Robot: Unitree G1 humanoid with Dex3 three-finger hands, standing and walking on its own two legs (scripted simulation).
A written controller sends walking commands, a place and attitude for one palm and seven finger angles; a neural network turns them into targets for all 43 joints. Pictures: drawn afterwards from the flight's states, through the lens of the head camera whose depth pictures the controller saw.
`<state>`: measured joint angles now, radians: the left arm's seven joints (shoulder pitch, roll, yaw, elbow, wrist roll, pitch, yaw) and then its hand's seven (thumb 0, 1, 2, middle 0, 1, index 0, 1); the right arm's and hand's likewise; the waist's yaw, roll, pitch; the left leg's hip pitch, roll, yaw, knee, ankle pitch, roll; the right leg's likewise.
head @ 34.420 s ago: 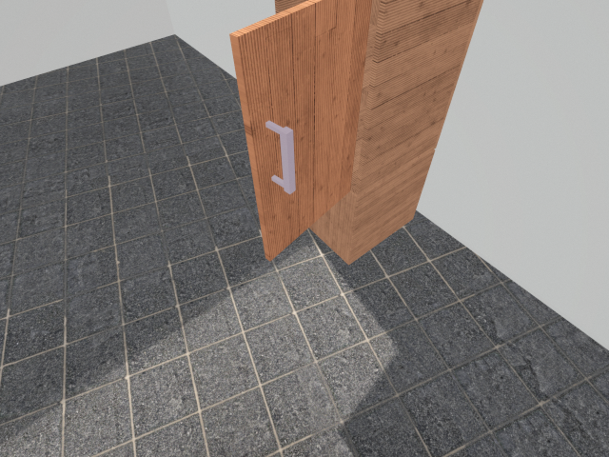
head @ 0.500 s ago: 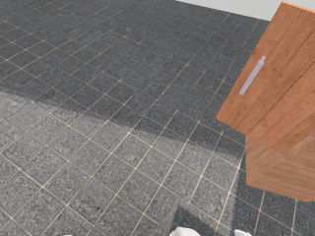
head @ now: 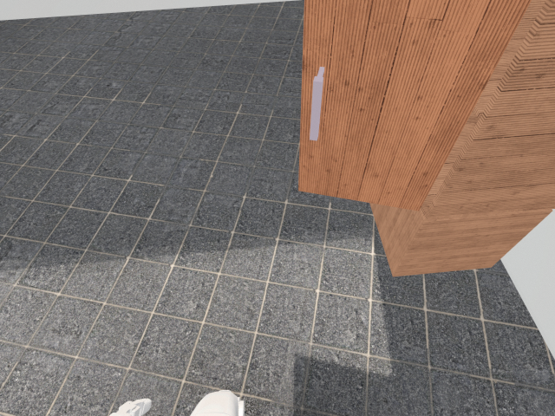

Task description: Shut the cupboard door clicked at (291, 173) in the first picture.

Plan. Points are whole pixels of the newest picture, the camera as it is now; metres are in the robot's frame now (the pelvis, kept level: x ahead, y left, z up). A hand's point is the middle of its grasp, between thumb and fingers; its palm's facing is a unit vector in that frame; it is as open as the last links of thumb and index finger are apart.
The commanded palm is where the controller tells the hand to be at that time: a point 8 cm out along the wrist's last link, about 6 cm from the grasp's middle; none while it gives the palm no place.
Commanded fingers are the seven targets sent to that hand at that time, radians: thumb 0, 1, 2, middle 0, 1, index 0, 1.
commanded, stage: turn to face it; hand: left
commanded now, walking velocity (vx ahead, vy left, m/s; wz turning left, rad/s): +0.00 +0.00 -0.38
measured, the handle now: (317, 105) +0.73 -0.05 +0.00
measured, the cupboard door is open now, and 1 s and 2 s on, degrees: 71 71 71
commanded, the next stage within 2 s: take the last steps up to it in 0.34 s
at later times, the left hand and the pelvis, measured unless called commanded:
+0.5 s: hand out of the picture +0.13 +0.22 -0.17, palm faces -0.19 -0.96 -0.21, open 7.4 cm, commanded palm none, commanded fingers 0.00 0.90 0.90 -0.20 -0.30 -0.20 -0.30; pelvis +0.02 +0.03 +0.00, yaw -11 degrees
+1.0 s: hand (192, 406) +0.16 +0.17 -0.20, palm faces -0.25 -0.96 -0.13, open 7.4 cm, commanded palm none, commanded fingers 0.00 0.90 0.90 -0.20 -0.30 -0.20 -0.30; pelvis +0.13 -0.01 -0.02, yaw -16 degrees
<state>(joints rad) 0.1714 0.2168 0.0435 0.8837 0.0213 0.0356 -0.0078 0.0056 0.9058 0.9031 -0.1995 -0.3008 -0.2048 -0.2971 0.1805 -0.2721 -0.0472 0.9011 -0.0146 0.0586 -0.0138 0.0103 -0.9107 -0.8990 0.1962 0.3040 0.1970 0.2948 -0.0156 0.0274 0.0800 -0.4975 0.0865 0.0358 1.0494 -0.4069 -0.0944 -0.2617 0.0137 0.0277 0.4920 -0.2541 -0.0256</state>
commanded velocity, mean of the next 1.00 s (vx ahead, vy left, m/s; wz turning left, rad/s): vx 0.16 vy -0.06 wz -0.19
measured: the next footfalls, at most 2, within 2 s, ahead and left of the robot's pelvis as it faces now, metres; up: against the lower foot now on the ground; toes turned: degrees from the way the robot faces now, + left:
left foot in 0.20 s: +0.08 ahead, +0.14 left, +0.00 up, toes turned -2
right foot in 0.58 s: +0.01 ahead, -0.10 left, +0.00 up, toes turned -16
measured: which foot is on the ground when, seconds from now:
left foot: up 0.00-0.18, down 0.20-0.58, up 0.60-0.92, down 0.94-1.00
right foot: down 0.00-0.20, up 0.22-0.56, down 0.58-0.94, up 0.96-1.00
